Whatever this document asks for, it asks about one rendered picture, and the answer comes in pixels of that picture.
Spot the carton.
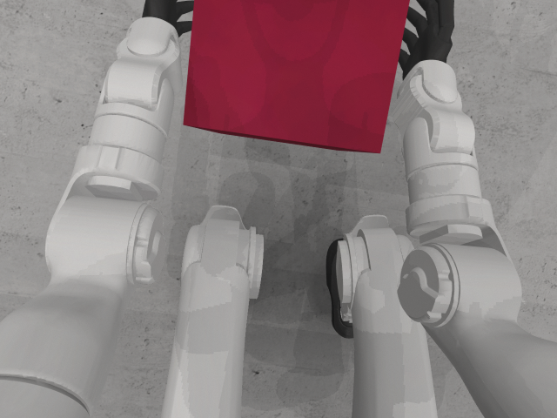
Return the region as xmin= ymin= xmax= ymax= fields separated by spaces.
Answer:
xmin=183 ymin=0 xmax=410 ymax=153

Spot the robot left forearm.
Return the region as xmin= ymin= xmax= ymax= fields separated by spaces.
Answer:
xmin=45 ymin=17 xmax=183 ymax=272

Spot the left robot hand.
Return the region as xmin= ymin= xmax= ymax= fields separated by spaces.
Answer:
xmin=142 ymin=0 xmax=194 ymax=37

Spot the right robot hand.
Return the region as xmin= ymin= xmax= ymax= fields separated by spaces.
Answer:
xmin=399 ymin=0 xmax=454 ymax=80

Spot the robot right forearm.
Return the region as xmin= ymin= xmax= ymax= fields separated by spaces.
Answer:
xmin=392 ymin=60 xmax=522 ymax=297

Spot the robot left upper arm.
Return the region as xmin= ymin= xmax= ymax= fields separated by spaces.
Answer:
xmin=0 ymin=195 xmax=166 ymax=418

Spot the right robot thigh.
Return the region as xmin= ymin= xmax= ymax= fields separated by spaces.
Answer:
xmin=336 ymin=228 xmax=438 ymax=418

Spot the robot right upper arm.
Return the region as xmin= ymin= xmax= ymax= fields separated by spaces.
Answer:
xmin=397 ymin=242 xmax=557 ymax=418

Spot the right robot shin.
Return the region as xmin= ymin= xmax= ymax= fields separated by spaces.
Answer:
xmin=340 ymin=215 xmax=414 ymax=321

